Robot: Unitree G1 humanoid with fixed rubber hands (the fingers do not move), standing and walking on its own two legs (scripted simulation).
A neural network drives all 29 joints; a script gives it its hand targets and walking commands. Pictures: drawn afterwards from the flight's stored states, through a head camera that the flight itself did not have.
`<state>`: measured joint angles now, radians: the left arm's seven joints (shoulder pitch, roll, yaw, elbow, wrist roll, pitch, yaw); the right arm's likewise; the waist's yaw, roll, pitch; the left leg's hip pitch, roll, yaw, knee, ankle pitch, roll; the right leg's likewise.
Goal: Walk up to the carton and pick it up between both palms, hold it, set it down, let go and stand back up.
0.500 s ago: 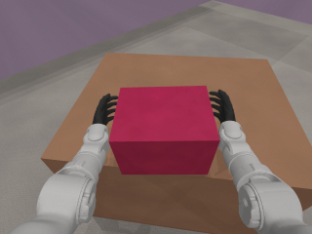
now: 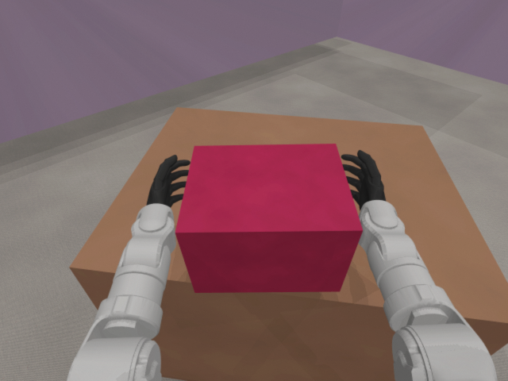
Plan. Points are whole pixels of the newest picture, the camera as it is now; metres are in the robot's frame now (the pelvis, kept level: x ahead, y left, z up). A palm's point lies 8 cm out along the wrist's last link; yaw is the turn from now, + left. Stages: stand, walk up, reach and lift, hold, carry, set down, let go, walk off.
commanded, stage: reach and lift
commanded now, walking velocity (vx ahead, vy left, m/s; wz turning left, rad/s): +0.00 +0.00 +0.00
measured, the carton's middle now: (265, 217) +0.39 -0.03 +0.08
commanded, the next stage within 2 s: hold in 1.22 s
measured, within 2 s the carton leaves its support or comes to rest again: neither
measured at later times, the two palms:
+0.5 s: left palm (150, 207) +0.36 +0.15 +0.15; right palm (372, 204) +0.35 -0.19 +0.14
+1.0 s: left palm (138, 206) +0.35 +0.17 +0.16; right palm (365, 195) +0.36 -0.18 +0.15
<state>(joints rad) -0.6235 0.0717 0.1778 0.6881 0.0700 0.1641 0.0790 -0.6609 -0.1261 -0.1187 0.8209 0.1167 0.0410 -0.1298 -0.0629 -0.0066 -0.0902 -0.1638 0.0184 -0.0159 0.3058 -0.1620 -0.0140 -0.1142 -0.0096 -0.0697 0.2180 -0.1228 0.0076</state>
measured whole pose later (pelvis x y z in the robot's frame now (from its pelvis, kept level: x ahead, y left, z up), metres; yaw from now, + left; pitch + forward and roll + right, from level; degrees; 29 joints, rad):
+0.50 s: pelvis -0.01 +0.00 +0.00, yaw +1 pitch -2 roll -1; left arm -0.52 0.02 0.23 0.29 0.18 0.46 0.01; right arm -0.58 -0.10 -0.10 0.60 0.14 0.20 -0.13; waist -0.07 -0.03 -0.04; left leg -0.10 0.02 -0.02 0.30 -0.16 -0.01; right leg -0.06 -0.01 -0.08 0.23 -0.13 0.00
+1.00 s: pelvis +0.00 -0.01 +0.00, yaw +1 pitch -4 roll -1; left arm -0.48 0.02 0.24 0.14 0.21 0.57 -0.02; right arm -0.57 -0.11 -0.04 0.51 0.19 0.27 -0.16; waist -0.08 -0.04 -0.02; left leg -0.07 0.02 -0.03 0.31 -0.17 -0.02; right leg -0.02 -0.01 -0.09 0.24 -0.15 0.00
